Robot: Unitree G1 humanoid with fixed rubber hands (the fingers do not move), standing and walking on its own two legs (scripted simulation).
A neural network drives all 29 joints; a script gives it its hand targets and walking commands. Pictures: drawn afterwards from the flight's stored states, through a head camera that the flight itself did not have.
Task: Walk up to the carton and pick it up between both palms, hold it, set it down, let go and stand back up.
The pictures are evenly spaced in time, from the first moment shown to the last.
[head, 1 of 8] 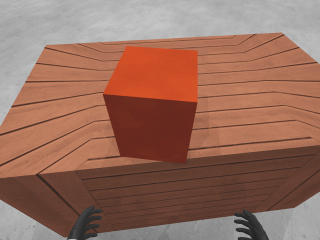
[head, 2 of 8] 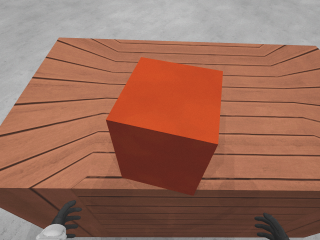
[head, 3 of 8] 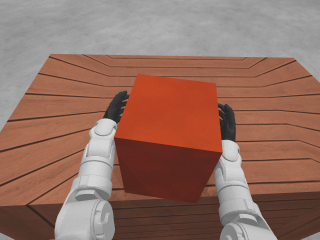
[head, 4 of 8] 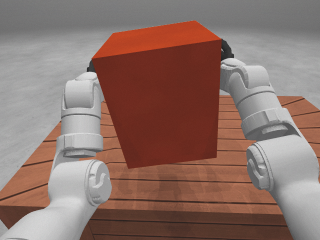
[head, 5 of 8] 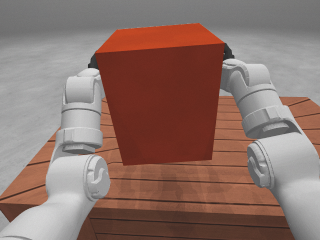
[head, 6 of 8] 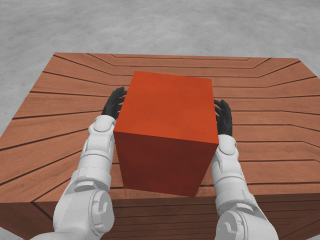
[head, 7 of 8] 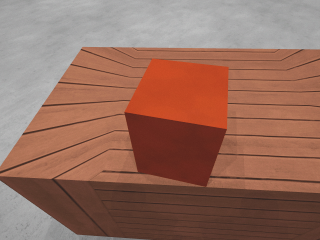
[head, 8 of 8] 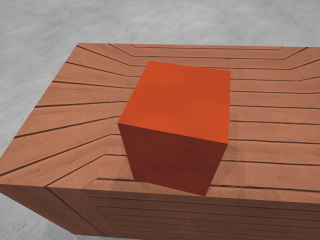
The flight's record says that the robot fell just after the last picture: no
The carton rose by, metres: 0.23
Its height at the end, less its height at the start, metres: +0.00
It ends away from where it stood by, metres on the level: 0.01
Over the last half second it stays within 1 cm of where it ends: yes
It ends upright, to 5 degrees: yes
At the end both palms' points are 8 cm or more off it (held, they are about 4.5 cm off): yes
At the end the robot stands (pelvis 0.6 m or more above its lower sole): yes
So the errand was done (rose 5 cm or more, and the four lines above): yes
